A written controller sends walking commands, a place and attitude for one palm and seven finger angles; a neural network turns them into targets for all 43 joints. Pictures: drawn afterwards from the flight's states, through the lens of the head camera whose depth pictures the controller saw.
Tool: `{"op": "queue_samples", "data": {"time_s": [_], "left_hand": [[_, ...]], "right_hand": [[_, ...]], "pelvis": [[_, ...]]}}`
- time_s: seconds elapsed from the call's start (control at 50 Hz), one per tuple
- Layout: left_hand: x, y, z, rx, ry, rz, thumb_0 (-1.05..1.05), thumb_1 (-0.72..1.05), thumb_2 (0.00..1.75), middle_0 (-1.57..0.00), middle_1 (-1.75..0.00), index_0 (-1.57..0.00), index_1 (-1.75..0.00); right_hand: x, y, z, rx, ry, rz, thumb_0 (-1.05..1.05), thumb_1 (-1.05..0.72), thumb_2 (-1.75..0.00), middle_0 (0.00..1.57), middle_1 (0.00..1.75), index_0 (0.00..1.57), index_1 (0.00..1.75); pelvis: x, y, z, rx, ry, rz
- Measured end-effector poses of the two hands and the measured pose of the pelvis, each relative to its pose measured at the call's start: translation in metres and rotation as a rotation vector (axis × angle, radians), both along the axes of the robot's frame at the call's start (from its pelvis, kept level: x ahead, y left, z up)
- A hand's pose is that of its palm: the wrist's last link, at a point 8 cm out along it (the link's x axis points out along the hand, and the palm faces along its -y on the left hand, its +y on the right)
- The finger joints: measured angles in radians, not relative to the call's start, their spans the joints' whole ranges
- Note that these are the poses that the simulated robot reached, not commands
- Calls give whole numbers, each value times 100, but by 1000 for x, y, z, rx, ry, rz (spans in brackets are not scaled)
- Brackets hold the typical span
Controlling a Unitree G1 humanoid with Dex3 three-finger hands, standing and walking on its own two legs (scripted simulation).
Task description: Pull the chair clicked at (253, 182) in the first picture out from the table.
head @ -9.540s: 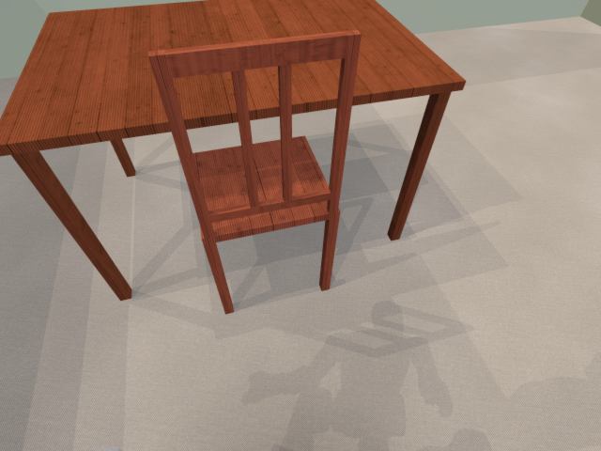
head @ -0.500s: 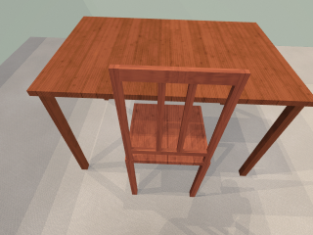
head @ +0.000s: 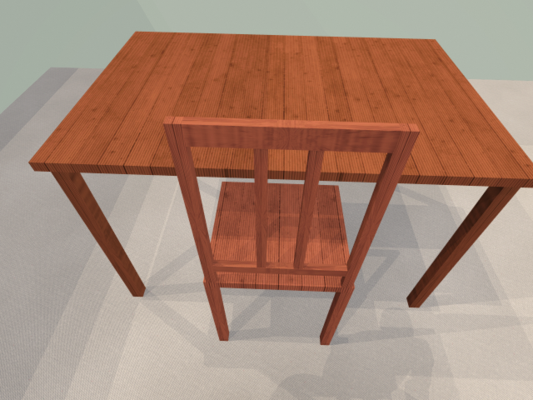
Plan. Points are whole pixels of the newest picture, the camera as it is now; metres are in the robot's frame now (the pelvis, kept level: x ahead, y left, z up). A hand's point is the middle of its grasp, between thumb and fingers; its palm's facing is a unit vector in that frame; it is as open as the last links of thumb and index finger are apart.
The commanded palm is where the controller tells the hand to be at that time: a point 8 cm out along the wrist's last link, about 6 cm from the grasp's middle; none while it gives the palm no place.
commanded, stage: come to a stop and stand still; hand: left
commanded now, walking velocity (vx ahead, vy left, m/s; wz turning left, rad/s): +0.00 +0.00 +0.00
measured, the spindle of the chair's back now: (261, 217) +0.47 +0.04 -0.04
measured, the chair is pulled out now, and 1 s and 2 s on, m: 0.00 0.00 0.00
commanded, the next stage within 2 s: look again from close up in 1.56 s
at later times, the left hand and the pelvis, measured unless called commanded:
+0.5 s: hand out of the picture -0.01 +0.16 -0.17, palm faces +0.06 -0.98 -0.21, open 7.4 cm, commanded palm none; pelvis +0.01 -0.01 +0.01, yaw +0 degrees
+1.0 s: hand out of the picture -0.01 +0.22 -0.16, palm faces -0.03 -0.97 -0.23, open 7.4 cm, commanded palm none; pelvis -0.04 +0.04 +0.00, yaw -2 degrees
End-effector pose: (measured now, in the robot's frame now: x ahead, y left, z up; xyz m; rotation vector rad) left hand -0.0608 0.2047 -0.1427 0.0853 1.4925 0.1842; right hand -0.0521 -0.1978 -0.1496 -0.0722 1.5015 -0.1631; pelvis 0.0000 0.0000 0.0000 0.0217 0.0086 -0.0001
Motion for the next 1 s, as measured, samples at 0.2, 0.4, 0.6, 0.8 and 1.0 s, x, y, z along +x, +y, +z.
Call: {"op": "queue_samples", "data": {"time_s": [0.2, 0.4, 0.6, 0.8, 1.0], "left_hand": [[7, -28, -8, -41, 55, 32, 0, 91, 90, -20, -30, -20, -30], [37, -21, 2, -10, -28, 7, 0, 91, 90, -20, -30, -20, -30], [51, 22, 10, 85, -133, -100, 0, 91, 90, -20, -30, -20, -30], [74, 57, 15, 100, -269, -138, 0, 91, 90, -20, -30, -20, -30], [50, 65, 12, 67, -182, -144, 0, 91, 90, -20, -30, -20, -30]], "right_hand": [[60, -16, 2, -55, -63, 38, 1, -92, -90, 20, 30, 20, 30], [93, -31, 11, -73, -135, 53, 1, -93, -90, 20, 30, 20, 30], [101, -28, 10, -56, -281, 38, 0, -92, -90, 20, 30, 20, 30], [56, -5, 10, -51, -279, 44, 0, -93, -90, 20, 30, 20, 30], [1, 7, 11, -46, -121, 28, 0, -91, -90, 20, 30, 20, 30]], "pelvis": [[26, -9, -2, 0, -16, 3], [24, -8, 6, 10, 9, -3], [-9, 2, 1, -26, 5, -31], [-33, 25, 0, -24, -33, -30], [-38, 38, 5, -14, 4, -32]]}}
